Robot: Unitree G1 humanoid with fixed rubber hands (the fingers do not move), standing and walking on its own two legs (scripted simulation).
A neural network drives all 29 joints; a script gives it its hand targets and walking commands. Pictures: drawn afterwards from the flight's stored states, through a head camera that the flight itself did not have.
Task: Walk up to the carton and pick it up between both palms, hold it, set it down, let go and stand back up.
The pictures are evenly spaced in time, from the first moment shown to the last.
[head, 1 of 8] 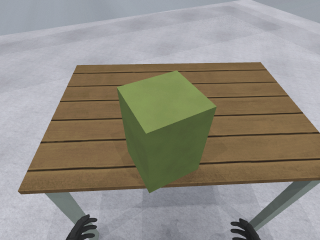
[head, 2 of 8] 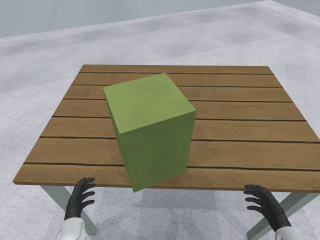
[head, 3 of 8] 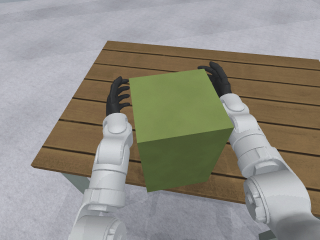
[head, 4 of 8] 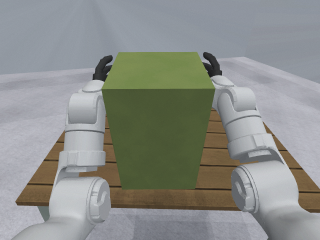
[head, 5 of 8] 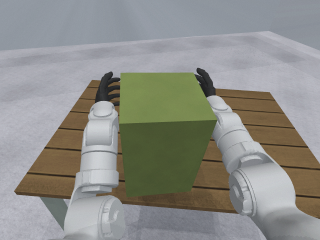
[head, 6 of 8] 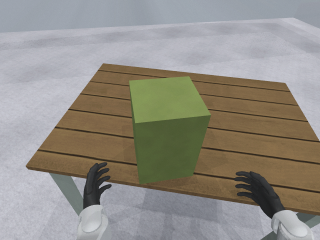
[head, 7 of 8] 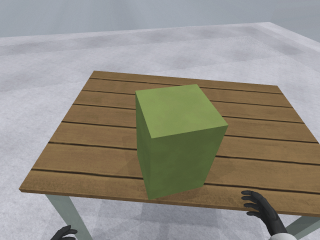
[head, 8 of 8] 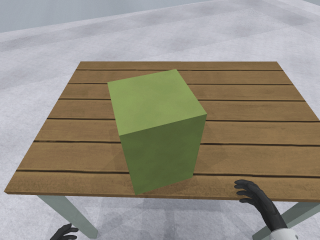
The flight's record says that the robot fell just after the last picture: no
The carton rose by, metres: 0.18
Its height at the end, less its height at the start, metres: +0.00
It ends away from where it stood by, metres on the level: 0.02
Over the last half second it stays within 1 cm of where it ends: yes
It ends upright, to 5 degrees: yes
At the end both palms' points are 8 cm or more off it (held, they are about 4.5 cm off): yes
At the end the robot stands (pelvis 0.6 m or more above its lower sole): yes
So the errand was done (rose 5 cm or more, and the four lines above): yes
